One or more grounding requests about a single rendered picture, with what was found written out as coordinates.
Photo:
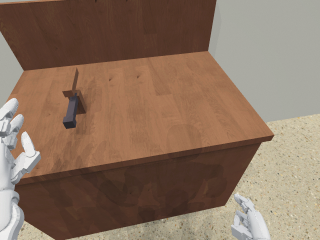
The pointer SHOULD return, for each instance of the robot left forearm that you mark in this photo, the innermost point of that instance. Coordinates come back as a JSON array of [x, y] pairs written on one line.
[[11, 215]]

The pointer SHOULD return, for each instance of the right robot hand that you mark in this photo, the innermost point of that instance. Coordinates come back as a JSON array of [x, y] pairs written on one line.
[[254, 226]]

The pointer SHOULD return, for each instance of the counter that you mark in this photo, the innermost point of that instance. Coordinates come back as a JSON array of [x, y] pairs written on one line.
[[161, 130]]

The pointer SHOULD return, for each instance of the tap lever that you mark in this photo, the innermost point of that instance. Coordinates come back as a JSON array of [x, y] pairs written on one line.
[[69, 120]]

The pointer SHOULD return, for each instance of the left robot hand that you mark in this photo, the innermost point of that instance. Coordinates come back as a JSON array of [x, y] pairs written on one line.
[[27, 160]]

